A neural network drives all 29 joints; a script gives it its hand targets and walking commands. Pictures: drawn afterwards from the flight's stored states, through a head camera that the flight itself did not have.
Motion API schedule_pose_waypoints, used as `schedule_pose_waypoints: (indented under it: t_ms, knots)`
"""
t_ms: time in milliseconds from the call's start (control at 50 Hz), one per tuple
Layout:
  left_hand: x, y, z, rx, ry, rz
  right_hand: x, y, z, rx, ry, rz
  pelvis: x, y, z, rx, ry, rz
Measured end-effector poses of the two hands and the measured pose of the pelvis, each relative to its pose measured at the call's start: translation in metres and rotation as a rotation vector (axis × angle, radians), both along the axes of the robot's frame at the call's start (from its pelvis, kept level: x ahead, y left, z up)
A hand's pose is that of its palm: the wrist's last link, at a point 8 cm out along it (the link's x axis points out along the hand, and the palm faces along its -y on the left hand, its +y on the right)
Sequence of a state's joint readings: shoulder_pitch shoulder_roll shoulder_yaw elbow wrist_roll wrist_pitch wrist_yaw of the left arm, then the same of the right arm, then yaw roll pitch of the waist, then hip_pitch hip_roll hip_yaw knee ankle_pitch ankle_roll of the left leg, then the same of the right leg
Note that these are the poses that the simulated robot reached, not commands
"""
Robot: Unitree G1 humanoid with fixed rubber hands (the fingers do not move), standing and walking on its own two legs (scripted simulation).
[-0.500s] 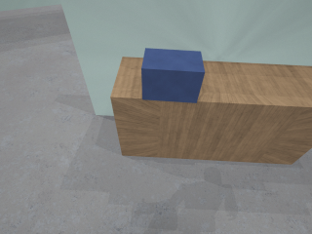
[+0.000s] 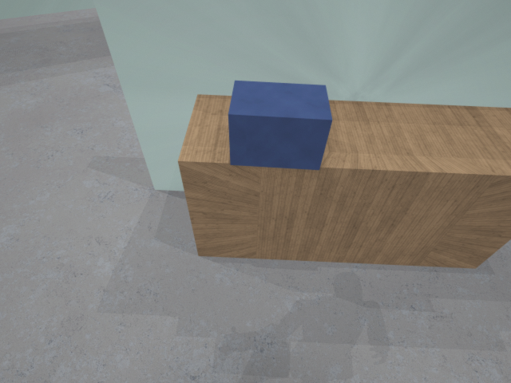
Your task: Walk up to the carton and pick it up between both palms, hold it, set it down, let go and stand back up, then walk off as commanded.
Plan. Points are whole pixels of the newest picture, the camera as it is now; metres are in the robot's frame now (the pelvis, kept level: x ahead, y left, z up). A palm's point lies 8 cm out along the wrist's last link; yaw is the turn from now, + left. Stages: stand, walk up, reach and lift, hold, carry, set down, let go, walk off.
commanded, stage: walk up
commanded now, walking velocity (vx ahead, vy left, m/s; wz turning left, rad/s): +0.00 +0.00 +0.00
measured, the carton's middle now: (277, 125) +0.84 -0.07 -0.10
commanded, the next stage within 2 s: none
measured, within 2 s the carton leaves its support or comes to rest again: neither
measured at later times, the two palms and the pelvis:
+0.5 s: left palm out of the picture +0.12 +0.29 -0.12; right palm out of the picture +0.09 -0.35 -0.14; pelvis +0.06 -0.03 -0.02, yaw -2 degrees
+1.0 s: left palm (103, 319) +0.26 +0.29 -0.13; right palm (450, 358) +0.20 -0.36 -0.14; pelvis +0.18 -0.03 -0.05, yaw -6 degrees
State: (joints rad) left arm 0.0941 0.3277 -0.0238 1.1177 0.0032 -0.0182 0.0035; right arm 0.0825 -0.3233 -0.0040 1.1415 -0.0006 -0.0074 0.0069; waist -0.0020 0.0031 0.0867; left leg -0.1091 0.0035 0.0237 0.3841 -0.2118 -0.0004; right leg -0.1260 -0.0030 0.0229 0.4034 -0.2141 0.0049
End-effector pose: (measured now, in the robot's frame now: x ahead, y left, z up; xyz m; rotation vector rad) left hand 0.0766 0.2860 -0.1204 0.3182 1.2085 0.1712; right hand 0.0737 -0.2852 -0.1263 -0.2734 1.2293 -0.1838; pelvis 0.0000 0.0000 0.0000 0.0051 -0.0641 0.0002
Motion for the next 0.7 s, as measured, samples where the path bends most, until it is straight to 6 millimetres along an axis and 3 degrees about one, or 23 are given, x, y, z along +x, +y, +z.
schedule_pose_waypoints:
  t_ms: [200, 300, 420, 500, 580, 700]
  knots:
    - [0.007, 0.004, 0.001, -0.01, -0.032, -0.015, 0.003, -0.007, 0.003, -0.006, -0.048, -0.004, 0.006, -0.001, -0.004, 0.001, 0.006, -0.011]
    - [0.018, 0.01, -0.003, 0.021, -0.035, -0.045, -0.006, -0.033, 0.0, -0.034, -0.085, -0.035, 0.02, -0.012, -0.016, 0.036, 0.005, -0.049]
    - [0.039, 0.001, 0.0, 0.042, -0.075, -0.061, -0.01, -0.064, -0.01, -0.072, -0.005, -0.058, 0.046, -0.027, -0.025, -0.01, -0.02, -0.051]
    - [0.04, 0.001, 0.004, 0.058, -0.064, -0.038, 0.017, -0.065, -0.009, -0.073, -0.015, -0.034, 0.064, -0.025, -0.023, -0.032, -0.037, -0.046]
    - [0.045, 0.005, 0.001, 0.054, -0.039, -0.021, 0.058, -0.054, -0.006, -0.055, -0.05, 0.012, 0.085, -0.022, -0.024, -0.042, -0.038, -0.028]
    - [0.072, 0.016, -0.024, 0.029, -0.021, -0.018, 0.127, -0.035, -0.004, -0.074, -0.184, 0.078, 0.118, -0.011, -0.04, -0.002, -0.04, -0.033]
